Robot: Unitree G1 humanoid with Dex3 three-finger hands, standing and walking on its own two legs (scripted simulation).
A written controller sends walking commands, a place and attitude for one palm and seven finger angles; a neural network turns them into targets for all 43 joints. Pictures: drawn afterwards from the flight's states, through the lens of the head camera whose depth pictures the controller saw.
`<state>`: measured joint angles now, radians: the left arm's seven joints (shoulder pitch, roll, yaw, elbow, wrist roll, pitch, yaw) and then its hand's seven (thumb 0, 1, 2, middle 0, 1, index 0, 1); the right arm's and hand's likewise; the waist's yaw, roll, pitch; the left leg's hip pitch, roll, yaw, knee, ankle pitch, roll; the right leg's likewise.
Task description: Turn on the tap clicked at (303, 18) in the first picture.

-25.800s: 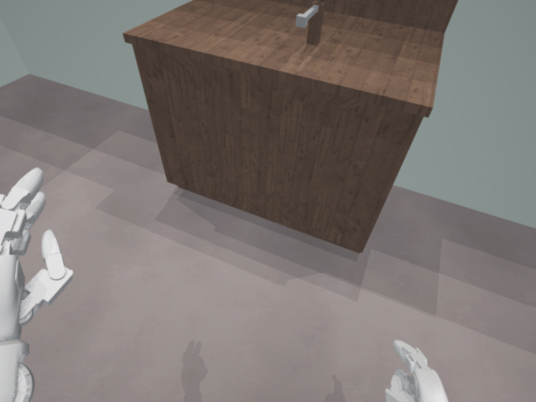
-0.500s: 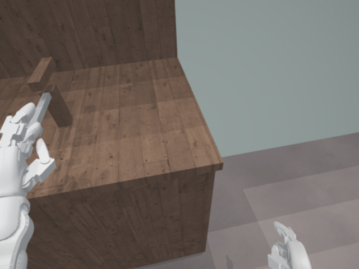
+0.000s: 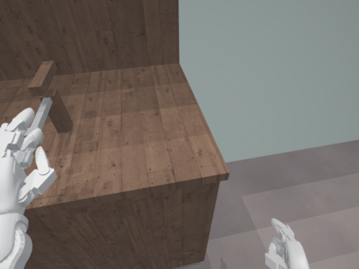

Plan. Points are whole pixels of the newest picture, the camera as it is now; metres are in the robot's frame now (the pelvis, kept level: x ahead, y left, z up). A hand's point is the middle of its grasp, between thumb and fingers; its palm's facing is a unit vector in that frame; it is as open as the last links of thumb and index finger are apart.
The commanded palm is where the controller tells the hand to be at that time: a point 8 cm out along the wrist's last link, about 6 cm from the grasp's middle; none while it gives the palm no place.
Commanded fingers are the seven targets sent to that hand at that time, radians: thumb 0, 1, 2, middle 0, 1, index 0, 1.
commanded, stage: turn the palm inward beside the body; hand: left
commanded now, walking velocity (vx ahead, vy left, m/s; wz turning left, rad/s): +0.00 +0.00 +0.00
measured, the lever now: (32, 136) +0.29 +0.37 +0.17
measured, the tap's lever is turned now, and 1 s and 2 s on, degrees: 0 0 0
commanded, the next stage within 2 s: reach beside the lever's end, fingers flat in 1.10 s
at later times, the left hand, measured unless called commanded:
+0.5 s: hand (31, 173) +0.17 +0.25 +0.23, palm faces +0.53 -0.84 -0.13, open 7.4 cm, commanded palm +0.11 +0.28 +0.23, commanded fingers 0.00 0.90 0.90 -0.20 -0.30 -0.20 -0.30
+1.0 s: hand (48, 173) +0.17 +0.22 +0.23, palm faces +0.53 -0.84 -0.11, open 7.4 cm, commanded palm +0.11 +0.26 +0.23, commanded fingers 0.00 0.90 0.90 -0.20 -0.30 -0.20 -0.30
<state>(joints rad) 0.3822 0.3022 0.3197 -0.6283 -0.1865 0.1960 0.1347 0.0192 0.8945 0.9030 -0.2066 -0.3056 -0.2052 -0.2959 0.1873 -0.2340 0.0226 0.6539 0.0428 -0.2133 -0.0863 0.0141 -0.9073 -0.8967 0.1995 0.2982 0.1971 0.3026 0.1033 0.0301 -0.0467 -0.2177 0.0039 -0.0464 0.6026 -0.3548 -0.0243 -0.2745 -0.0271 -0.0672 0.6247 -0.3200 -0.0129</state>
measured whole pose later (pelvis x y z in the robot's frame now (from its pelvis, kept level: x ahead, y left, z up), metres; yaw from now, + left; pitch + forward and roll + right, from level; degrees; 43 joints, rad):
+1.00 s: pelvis -0.02 -0.02 +0.00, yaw +1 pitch -6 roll +0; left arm 0.27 0.27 0.34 -0.73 -0.28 0.55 0.22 0.02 0.90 0.90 -0.21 -0.31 -0.20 -0.30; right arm 0.11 -0.25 0.07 0.69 0.08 -0.15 -0.11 0.01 -0.91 -0.90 0.20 0.30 0.20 0.30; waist 0.12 0.08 -0.04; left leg -0.14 0.02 -0.07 0.55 -0.31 -0.04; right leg -0.19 -0.01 -0.09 0.56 -0.28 -0.04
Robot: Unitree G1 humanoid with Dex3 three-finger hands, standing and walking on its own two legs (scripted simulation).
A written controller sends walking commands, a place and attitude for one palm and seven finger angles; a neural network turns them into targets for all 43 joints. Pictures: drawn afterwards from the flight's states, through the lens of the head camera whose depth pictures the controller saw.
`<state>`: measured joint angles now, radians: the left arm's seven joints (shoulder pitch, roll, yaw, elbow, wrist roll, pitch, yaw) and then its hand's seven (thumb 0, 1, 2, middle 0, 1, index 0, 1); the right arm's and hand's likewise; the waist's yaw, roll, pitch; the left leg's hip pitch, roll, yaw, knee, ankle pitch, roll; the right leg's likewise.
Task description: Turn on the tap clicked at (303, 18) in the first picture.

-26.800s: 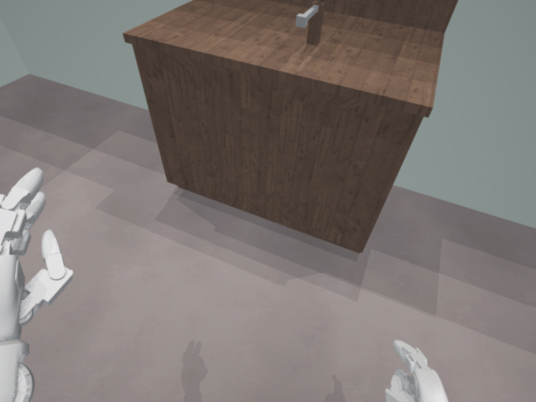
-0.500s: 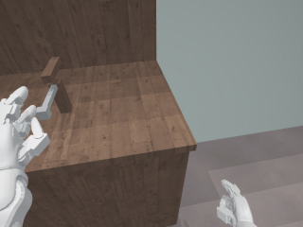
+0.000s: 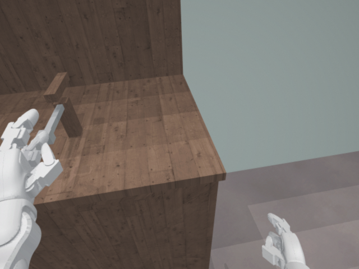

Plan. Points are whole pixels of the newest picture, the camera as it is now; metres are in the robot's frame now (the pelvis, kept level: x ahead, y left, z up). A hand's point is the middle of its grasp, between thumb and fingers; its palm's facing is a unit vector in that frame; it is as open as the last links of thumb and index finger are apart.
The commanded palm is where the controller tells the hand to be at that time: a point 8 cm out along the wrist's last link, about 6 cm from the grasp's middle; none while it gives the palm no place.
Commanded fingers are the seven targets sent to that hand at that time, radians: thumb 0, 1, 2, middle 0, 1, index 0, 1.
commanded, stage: turn the palm inward beside the body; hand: left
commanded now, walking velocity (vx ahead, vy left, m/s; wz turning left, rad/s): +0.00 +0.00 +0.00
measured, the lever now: (46, 137) +0.32 +0.38 +0.16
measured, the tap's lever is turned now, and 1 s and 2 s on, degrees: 0 0 0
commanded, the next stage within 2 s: reach beside the lever's end, fingers flat in 0.10 s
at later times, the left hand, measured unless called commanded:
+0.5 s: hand (53, 161) +0.21 +0.26 +0.21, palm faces +0.56 -0.82 -0.11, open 7.4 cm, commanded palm +0.16 +0.30 +0.22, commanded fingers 0.00 0.90 0.90 -0.20 -0.30 -0.20 -0.30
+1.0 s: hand (47, 157) +0.23 +0.30 +0.19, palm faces +0.57 -0.81 -0.11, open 7.5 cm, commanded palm +0.19 +0.34 +0.20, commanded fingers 0.00 0.90 0.90 -0.18 -0.25 -0.18 -0.25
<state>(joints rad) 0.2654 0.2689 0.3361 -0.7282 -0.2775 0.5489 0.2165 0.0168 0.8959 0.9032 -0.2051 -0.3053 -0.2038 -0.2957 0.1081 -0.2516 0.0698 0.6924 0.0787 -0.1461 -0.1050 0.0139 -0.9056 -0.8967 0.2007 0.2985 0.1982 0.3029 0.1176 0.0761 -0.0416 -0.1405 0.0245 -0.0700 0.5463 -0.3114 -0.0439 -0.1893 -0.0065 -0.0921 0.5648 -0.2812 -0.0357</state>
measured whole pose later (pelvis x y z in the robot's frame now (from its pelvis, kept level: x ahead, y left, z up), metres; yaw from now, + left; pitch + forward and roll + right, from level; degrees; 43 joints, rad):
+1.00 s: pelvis +0.01 +0.02 +0.00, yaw +0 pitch -4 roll +0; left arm 0.20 0.29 0.41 -0.49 -0.26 0.41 0.17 0.02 0.90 0.90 -0.22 -0.29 -0.19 -0.27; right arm 0.15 -0.24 0.05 0.70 0.07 -0.18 -0.12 0.01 -0.91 -0.90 0.20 0.30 0.20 0.30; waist 0.11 0.05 -0.02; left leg -0.15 0.00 -0.06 0.52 -0.31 -0.02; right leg -0.19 -0.03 -0.08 0.54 -0.28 -0.01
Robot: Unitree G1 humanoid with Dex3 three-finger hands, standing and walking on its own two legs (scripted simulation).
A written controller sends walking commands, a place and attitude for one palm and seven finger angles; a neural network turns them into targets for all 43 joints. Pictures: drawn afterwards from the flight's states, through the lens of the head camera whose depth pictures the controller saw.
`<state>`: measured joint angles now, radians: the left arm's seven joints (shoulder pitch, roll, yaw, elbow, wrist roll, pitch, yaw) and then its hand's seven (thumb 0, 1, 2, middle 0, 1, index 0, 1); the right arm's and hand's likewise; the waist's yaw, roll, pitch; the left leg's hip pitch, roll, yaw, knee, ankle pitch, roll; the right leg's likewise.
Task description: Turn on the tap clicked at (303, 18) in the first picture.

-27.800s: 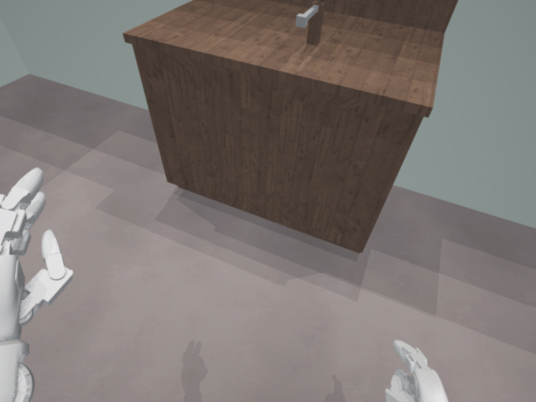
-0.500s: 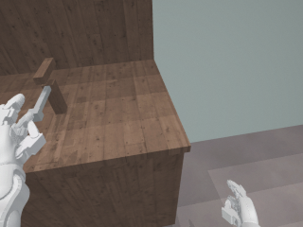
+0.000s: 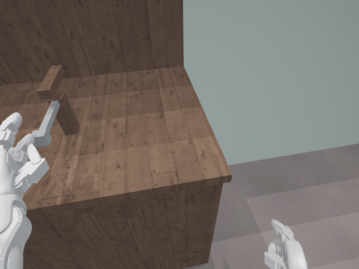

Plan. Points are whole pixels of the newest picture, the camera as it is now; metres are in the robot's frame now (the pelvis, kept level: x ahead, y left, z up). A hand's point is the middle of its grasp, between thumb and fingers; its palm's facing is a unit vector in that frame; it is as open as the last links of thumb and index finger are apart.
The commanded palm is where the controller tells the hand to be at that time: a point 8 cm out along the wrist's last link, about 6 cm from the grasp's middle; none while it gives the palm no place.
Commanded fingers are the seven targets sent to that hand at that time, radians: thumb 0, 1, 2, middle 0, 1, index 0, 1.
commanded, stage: reach beside the lever's end, fingers flat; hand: left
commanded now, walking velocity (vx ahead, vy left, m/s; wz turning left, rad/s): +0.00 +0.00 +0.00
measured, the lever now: (41, 138) +0.30 +0.36 +0.16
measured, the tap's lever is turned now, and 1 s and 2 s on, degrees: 0 0 0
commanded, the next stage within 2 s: bring the hand home and regain balance in 1.08 s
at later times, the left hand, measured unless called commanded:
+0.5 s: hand (29, 159) +0.21 +0.30 +0.20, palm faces +0.60 -0.80 -0.09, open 7.7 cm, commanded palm +0.19 +0.36 +0.18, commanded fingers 0.00 0.90 0.90 -0.16 -0.19 -0.16 -0.19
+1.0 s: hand (8, 153) +0.21 +0.34 +0.20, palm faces +0.54 -0.84 -0.08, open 7.8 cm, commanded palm +0.22 +0.41 +0.16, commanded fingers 0.00 0.90 0.90 -0.15 -0.15 -0.15 -0.15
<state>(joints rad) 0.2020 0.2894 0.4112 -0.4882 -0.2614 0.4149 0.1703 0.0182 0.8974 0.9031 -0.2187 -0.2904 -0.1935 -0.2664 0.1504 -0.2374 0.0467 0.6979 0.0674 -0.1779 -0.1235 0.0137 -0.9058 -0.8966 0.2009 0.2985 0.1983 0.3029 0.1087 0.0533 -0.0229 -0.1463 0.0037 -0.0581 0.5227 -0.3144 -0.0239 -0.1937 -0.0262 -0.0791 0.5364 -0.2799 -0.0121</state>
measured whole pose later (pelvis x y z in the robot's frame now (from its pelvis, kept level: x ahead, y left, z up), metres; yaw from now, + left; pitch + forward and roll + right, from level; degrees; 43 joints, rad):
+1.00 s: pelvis -0.10 -0.04 -0.02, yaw +4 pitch -2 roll +0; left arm -0.52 0.67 0.41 0.68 -0.26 0.23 -0.10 0.02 0.90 0.90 -0.69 -0.46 -0.15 -0.15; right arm 0.20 -0.34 0.05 0.74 0.16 -0.13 -0.14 0.01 -0.91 -0.90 0.20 0.30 0.20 0.30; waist 0.03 0.07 -0.08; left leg -0.46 0.03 -0.11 0.74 -0.34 -0.02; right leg -0.46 0.02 -0.11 0.71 -0.29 -0.03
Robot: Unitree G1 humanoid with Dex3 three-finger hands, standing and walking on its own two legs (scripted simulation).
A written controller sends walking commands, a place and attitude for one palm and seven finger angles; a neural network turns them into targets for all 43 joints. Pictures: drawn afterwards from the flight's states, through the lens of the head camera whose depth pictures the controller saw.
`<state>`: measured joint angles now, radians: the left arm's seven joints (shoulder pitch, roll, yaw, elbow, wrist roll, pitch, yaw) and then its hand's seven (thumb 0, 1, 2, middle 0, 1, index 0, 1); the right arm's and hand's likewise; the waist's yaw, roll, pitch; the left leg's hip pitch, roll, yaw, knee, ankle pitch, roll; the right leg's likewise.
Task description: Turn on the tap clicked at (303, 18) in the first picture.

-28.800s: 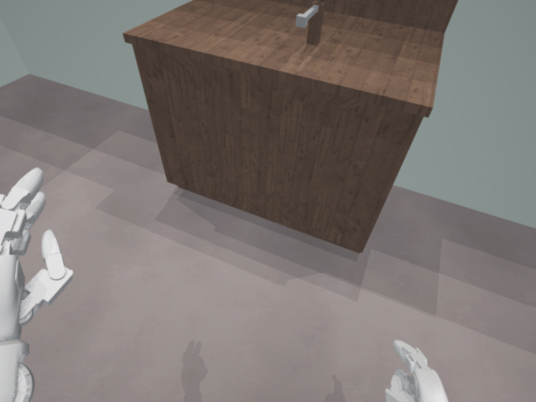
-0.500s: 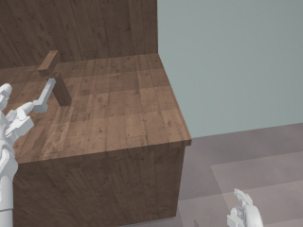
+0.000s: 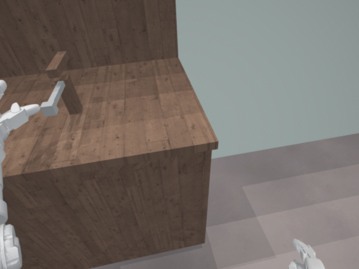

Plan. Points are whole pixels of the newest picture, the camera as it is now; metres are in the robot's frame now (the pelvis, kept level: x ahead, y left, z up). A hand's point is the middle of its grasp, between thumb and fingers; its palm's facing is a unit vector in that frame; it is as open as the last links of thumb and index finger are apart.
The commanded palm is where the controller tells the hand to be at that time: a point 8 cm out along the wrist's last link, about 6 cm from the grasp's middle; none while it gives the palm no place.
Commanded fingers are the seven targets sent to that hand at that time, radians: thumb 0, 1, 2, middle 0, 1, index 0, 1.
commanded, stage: reach beside the lever's end, fingers flat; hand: left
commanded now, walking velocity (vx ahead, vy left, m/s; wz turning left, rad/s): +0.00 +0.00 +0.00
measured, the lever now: (49, 108) +0.43 +0.37 +0.18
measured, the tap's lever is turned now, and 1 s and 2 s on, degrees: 0 0 0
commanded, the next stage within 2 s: bring the hand home and regain balance in 0.08 s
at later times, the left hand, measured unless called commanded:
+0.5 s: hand (3, 167) +0.22 +0.33 +0.20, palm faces +0.41 -0.81 -0.43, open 7.5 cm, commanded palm +0.15 +0.37 +0.20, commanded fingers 0.00 0.90 0.90 -0.20 -0.30 -0.20 -0.30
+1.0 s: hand out of the picture +0.03 +0.30 +0.18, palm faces +0.31 -0.82 -0.48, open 7.4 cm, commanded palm -0.01 +0.34 +0.20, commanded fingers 0.00 0.90 0.90 -0.20 -0.30 -0.20 -0.30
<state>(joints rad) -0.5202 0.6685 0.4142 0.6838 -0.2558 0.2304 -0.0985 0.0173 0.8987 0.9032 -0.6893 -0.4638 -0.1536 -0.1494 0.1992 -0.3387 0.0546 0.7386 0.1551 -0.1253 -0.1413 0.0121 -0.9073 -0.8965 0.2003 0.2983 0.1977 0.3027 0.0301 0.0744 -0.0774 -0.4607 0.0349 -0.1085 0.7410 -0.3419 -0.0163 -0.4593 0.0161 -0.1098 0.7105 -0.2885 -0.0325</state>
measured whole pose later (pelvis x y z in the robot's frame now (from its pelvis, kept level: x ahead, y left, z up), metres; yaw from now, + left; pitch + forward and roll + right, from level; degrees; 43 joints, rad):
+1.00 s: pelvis -0.18 +0.07 +0.02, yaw -3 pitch -1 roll +1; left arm 0.55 0.37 0.34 -0.46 -0.07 -0.18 0.13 0.01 0.89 0.90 -0.21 -0.31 -0.21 -0.30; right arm 0.18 -0.21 -0.01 0.61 0.03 -0.07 -0.05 0.01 -0.91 -0.90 0.20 0.30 0.20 0.30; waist -0.01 0.04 0.06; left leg -0.29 0.02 0.00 0.73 -0.41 0.02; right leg -0.37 0.00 -0.07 0.58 -0.19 -0.06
